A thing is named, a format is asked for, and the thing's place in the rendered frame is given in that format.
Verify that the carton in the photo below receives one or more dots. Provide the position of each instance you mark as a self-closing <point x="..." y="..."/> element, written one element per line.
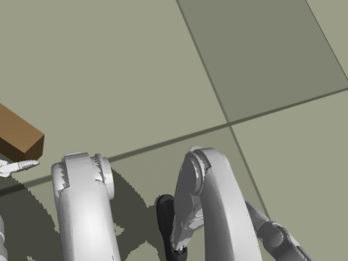
<point x="19" y="140"/>

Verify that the right robot foot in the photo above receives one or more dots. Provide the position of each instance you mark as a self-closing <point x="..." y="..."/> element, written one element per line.
<point x="165" y="217"/>

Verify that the left robot hand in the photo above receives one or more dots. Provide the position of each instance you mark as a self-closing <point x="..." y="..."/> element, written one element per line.
<point x="7" y="169"/>

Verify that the right robot arm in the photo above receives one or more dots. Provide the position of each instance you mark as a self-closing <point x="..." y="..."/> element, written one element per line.
<point x="281" y="244"/>

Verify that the right robot hand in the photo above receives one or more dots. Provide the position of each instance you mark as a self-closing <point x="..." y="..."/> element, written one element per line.
<point x="257" y="217"/>

